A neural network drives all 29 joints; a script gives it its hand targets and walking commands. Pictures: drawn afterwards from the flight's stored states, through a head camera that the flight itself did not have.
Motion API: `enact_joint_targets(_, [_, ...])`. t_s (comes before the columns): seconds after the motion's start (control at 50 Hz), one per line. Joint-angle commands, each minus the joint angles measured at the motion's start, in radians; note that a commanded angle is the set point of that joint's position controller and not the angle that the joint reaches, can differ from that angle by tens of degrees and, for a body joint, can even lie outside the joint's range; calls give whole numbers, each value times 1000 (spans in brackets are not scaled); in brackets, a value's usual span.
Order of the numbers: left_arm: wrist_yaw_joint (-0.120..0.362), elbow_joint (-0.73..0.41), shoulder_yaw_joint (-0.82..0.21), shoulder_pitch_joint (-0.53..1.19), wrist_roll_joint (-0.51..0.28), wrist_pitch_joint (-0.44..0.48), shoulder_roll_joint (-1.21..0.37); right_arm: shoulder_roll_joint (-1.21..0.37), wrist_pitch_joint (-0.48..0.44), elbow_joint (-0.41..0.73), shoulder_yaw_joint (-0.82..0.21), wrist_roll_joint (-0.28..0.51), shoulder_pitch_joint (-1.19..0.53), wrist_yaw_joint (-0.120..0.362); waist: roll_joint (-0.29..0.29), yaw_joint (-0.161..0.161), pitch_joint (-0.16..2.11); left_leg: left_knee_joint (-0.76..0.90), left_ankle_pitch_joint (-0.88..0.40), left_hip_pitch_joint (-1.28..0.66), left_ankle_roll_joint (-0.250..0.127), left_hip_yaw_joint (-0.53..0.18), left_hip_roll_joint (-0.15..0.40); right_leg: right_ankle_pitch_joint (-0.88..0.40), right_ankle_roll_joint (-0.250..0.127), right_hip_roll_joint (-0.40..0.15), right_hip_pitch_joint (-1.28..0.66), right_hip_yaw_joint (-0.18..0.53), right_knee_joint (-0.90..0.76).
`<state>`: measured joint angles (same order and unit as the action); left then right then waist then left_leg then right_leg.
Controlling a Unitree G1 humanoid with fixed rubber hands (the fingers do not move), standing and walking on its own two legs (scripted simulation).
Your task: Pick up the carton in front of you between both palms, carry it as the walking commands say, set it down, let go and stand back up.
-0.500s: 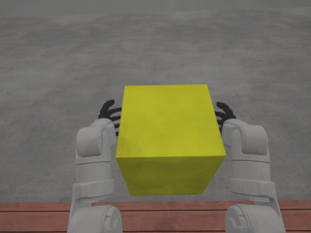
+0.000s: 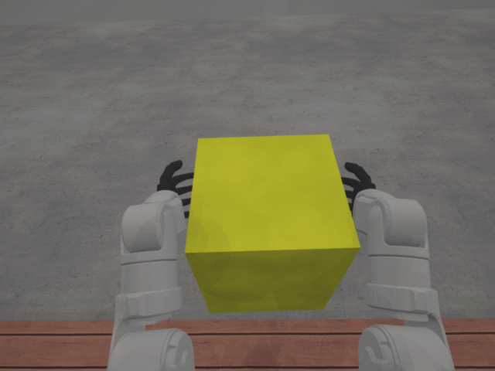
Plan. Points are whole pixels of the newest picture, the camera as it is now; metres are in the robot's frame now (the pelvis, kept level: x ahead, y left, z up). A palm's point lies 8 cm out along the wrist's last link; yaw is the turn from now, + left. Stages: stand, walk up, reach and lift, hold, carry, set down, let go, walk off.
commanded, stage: carry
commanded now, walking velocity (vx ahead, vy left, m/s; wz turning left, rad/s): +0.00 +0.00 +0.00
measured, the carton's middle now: (265, 229) +0.34 +0.00 +0.05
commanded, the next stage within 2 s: none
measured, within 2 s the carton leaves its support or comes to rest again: neither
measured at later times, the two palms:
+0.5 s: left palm (172, 203) +0.33 +0.14 +0.13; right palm (367, 206) +0.33 -0.16 +0.12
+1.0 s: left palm (178, 203) +0.33 +0.13 +0.13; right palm (372, 206) +0.33 -0.17 +0.12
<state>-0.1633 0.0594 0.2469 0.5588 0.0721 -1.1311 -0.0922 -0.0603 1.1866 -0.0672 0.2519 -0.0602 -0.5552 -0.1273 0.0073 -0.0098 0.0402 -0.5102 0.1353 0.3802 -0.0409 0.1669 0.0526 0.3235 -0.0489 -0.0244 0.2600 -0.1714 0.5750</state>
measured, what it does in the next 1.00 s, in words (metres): stands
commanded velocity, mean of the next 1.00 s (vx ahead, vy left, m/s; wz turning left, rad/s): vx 0.00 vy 0.00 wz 0.00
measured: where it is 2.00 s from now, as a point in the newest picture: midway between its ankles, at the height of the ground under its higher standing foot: outside the picture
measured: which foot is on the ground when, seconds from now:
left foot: down 0.00-1.00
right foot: down 0.00-1.00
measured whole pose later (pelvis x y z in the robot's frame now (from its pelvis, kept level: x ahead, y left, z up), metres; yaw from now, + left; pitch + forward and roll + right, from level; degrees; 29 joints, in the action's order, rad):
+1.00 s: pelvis +0.00 -0.01 +0.00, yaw +0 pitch +0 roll +0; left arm -0.16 0.08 0.25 0.57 0.07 -1.13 -0.09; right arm -0.06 1.18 -0.08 0.24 -0.06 -0.56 -0.13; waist 0.01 -0.01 0.05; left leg -0.50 0.12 0.38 -0.02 0.16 0.07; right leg 0.32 -0.07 -0.01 0.26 -0.18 0.57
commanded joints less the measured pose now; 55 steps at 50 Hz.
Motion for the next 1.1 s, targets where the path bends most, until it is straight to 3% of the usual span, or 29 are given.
enact_joint_targets(0.0, [124,-61,-644,663,-328,-12,-953,-866,-38,97,-585,262,-684,103,14,-1,366,57,-61,-214,-19,-147,111,-100,-12,-131,-43,153,-141])
enact_joint_targets(0.02, [122,-12,-624,613,-300,-19,-925,-864,-37,69,-595,267,-673,101,-4,4,351,58,-88,-207,-19,-142,103,-110,-10,-129,-30,137,-125])
enact_joint_targets(0.06, [117,-30,-622,607,-299,-16,-920,-868,-32,73,-594,254,-659,93,-23,3,338,47,-62,-194,-14,-140,120,-153,-2,-128,-33,149,-145])
enact_joint_targets(0.1, [122,1,-601,553,-279,-24,-894,-859,-33,86,-592,263,-668,99,-3,2,357,48,-47,-194,-17,-129,99,-145,-6,-147,-36,156,-153])
enact_joint_targets(0.12, [121,-19,-614,618,-295,-23,-922,-858,-32,77,-581,259,-684,99,-49,-2,330,48,-95,-171,-16,-125,92,-218,-4,-151,-54,138,-129])
enact_joint_targets(0.16, [120,2,-601,607,-281,-24,-910,-852,-31,66,-577,257,-684,101,7,3,343,49,-115,-203,-7,-122,97,-185,-10,-134,-25,130,-109])
enact_joint_targets(0.24, [118,-29,-611,655,-283,-20,-905,-869,-32,56,-585,265,-692,102,12,4,353,72,-61,-200,-11,-160,124,-77,-5,-114,-44,136,-117])
enact_joint_targets(0.28, [116,-13,-616,624,-295,-20,-934,-878,-35,48,-572,261,-655,100,13,-6,341,51,-112,-205,-11,-136,116,-132,-17,-131,-20,149,-129])
enact_joint_targets(0.34, [115,1,-605,617,-292,-21,-924,-856,-35,58,-566,250,-663,92,-2,0,360,80,-70,-208,-11,-150,108,-61,-9,-127,-21,142,-131])
enact_joint_targets(0.36, [113,-31,-613,631,-297,-18,-931,-870,-37,88,-568,260,-688,92,-11,0,331,68,-107,-198,-11,-145,111,-117,1,-134,-13,147,-130])
enact_joint_targets(0.38, [106,13,-598,586,-269,-19,-886,-868,-34,36,-579,268,-685,89,0,4,368,50,-126,-215,-13,-134,105,-152,-4,-121,-20,144,-125])
enact_joint_targets(0.42, [115,-12,-602,609,-298,-18,-939,-872,-42,126,-595,281,-736,93,-35,-4,359,39,-126,-180,-14,-136,105,-204,-10,-132,-49,141,-126])
enact_joint_targets(0.44, [116,-16,-598,617,-310,-13,-943,-900,-35,71,-596,290,-708,95,-37,2,363,42,-108,-190,-7,-127,100,-205,-7,-131,-47,137,-113])
enact_joint_targets(0.48, [117,-1,-606,612,-297,-11,-933,-872,-41,77,-589,272,-712,93,-39,2,366,25,-121,-183,-6,-116,102,-307,-3,-139,-61,133,-106])
enact_joint_targets(0.5, [115,-2,-598,616,-286,-13,-930,-876,-42,99,-599,273,-712,92,-51,-1,381,27,-129,-181,-13,-112,101,-276,-7,-130,-75,126,-103])
enact_joint_targets(0.52, [119,-37,-629,633,-304,-13,-944,-871,-41,116,-583,265,-702,94,-9,4,404,35,-103,-224,-9,-117,99,-207,-13,-133,-66,139,-108])
enact_joint_targets(0.56, [118,-21,-614,592,-282,-16,-917,-876,-37,74,-586,274,-687,93,5,5,357,53,-85,-203,-6,-127,103,-151,-20,-129,-38,137,-123])
enact_joint_targets(0.6, [120,-23,-620,606,-302,-18,-932,-872,-38,107,-585,265,-677,96,-6,8,378,46,-57,-221,-7,-131,113,-123,-19,-136,-35,147,-142])
enact_joint_targets(0.66, [116,3,-610,585,-279,-21,-914,-871,-33,52,-587,261,-657,96,1,1,350,64,-18,-198,-2,-133,108,-75,-16,-136,-26,148,-149])
enact_joint_targets(0.76, [118,-29,-617,634,-291,-17,-921,-878,-40,85,-588,272,-686,100,6,3,329,59,-51,-194,-3,-125,100,-93,-13,-133,-15,142,-144])
enact_joint_targets(0.82, [115,-10,-613,619,-285,-17,-906,-855,-41,61,-586,258,-668,92,-26,5,343,74,-94,-185,-6,-145,113,-87,-15,-124,-46,124,-121])
enact_joint_targets(0.84, [116,-54,-616,632,-297,-7,-902,-884,-41,80,-598,281,-690,95,-35,-4,324,54,-104,-180,0,-124,104,-212,2,-142,-19,146,-136])
enact_joint_targets(0.88, [117,-18,-609,607,-293,-15,-906,-869,-43,72,-585,263,-686,87,-35,3,351,24,-93,-193,3,-105,92,-296,-3,-145,-43,136,-114])
enact_joint_targets(0.94, [117,-21,-602,611,-289,-16,-916,-876,-41,94,-585,272,-710,86,-15,5,340,45,-72,-193,7,-118,99,-203,-19,-148,-29,135,-137])
enact_joint_targets(1.0, [117,-43,-615,614,-299,-16,-920,-888,-37,93,-604,266,-669,91,-40,-2,376,43,-113,-200,-1,-134,111,-178,-14,-130,-47,131,-119])
enact_joint_targets(1.02, [119,-40,-614,614,-291,-16,-915,-886,-39,96,-601,272,-697,93,-17,13,390,37,-118,-198,-7,-137,116,-200,-19,-131,-66,126,-115])
enact_joint_targets(1.04, [116,-23,-592,568,-265,-18,-881,-867,-32,78,-591,266,-687,90,-49,-1,346,32,-107,-189,-8,-133,114,-255,-6,-139,-44,146,-130])
enact_joint_targets(1.06, [118,-27,-627,607,-298,-20,-921,-859,-38,88,-587,266,-672,91,-11,6,364,33,-84,-178,-6,-106,102,-253,-14,-159,-75,145,-121])
enact_joint_targets(1.08, [118,-30,-633,613,-307,-19,-919,-863,-38,82,-594,265,-652,91,14,5,366,49,-123,-184,-4,-129,103,-239,-11,-151,-73,133,-105])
